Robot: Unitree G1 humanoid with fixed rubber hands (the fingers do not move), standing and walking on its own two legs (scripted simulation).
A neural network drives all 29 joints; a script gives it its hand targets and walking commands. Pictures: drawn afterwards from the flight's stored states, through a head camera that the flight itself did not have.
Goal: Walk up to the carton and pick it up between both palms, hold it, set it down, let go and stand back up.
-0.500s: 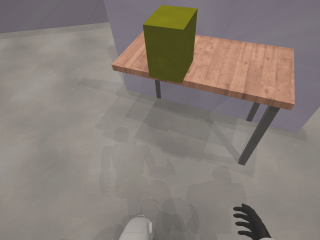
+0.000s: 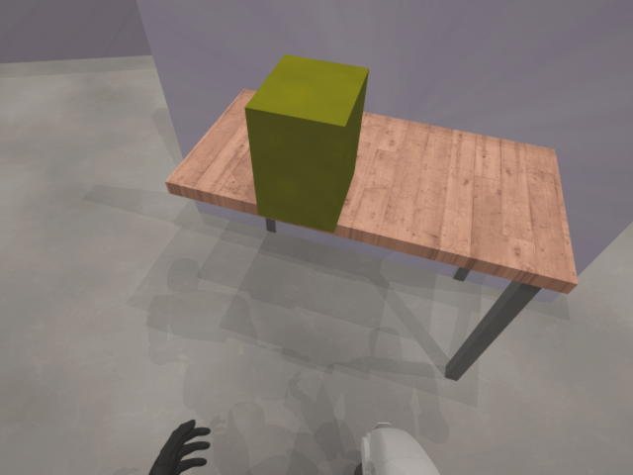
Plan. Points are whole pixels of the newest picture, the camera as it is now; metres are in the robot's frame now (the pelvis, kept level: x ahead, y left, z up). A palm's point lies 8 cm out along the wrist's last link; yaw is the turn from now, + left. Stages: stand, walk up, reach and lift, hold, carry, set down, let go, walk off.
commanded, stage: walk up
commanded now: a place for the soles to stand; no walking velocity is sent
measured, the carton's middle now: (310, 146) +0.69 +0.01 +0.00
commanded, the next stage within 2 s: none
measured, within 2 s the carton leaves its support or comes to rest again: neither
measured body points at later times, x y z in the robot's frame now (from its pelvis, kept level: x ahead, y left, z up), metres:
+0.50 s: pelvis +0.17 -0.05 +0.00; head +0.19 -0.07 +0.44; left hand +0.22 +0.18 -0.12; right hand +0.31 -0.25 -0.13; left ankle +0.26 +0.07 -0.70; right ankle +0.16 -0.12 -0.74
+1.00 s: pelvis +0.16 -0.06 -0.01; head +0.17 -0.07 +0.44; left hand +0.27 +0.17 -0.12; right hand +0.32 -0.29 -0.12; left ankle +0.23 +0.05 -0.72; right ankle +0.16 -0.17 -0.74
